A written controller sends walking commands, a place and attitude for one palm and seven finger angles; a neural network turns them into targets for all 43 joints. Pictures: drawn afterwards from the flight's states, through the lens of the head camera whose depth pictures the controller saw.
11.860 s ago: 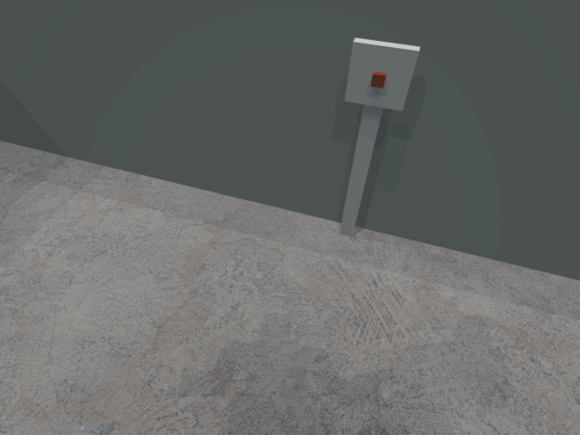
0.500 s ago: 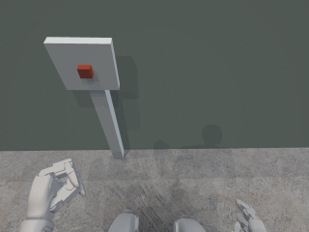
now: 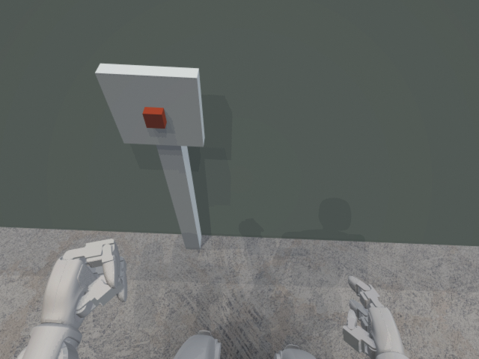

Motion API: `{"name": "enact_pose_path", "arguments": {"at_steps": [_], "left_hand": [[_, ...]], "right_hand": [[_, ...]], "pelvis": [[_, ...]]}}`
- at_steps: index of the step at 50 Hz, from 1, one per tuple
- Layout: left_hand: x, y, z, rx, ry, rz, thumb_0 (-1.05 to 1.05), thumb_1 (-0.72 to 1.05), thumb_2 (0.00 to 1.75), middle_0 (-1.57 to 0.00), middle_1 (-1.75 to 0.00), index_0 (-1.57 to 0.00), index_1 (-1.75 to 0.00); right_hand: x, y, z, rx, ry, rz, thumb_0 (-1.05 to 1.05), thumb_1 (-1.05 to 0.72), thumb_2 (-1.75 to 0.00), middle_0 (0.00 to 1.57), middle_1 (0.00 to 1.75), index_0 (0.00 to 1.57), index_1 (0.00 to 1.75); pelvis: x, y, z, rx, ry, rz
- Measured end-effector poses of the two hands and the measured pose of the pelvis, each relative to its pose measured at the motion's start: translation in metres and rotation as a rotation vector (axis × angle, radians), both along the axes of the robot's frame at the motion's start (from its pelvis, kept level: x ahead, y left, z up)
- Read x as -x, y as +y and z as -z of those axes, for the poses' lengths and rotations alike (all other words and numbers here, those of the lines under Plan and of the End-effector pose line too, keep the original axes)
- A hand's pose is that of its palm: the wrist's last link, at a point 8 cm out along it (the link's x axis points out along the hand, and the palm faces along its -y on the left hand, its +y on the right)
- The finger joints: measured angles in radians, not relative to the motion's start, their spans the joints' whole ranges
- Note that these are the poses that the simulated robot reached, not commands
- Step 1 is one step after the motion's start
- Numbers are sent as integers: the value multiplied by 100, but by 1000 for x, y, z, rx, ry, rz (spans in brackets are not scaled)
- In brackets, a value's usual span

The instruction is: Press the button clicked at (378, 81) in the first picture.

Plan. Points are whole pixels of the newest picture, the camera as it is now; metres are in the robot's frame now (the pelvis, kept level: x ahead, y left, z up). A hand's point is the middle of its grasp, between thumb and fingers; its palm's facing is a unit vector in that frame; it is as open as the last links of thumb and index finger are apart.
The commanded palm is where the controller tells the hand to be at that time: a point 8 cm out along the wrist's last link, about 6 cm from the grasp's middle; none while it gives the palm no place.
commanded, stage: raise the hand and make a fist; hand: left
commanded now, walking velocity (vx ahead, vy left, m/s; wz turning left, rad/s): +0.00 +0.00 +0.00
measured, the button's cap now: (155, 116) +0.54 +0.22 +0.07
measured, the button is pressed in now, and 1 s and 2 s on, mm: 0 0 0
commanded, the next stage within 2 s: aim a knuckle at the button in 0.58 s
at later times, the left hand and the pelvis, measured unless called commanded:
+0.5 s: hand (121, 267) +0.24 +0.19 +0.06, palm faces +0.03 -1.00 -0.05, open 3.1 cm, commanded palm +0.21 +0.25 +0.06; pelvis +0.01 -0.01 +0.01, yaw -1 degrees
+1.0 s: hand (141, 238) +0.28 +0.18 +0.05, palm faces +0.01 -1.00 -0.04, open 3.1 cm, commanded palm +0.27 +0.24 +0.06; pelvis +0.00 -0.02 +0.00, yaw +0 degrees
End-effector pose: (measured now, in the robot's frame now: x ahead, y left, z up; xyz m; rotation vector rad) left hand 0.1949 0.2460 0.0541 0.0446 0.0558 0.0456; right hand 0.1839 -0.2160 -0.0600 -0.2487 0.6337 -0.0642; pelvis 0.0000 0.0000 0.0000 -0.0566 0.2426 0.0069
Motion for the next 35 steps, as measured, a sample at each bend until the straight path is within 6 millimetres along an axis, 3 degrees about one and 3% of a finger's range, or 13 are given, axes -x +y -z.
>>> {"name": "enact_pose_path", "arguments": {"at_steps": [16,35], "left_hand": [[-21,7,-8,0,4,14,2,90,90,-130,-150,-129,-150],[-16,-4,-6,-2,5,11,2,90,90,-130,-150,-129,-150]], "right_hand": [[25,-27,2,34,79,84,2,-91,-90,20,30,20,30],[14,-28,3,12,48,60,2,-91,-90,20,30,20,30]], "pelvis": [[-8,-2,-7,-7,-2,9],[-6,-10,-6,-14,-5,7]]}}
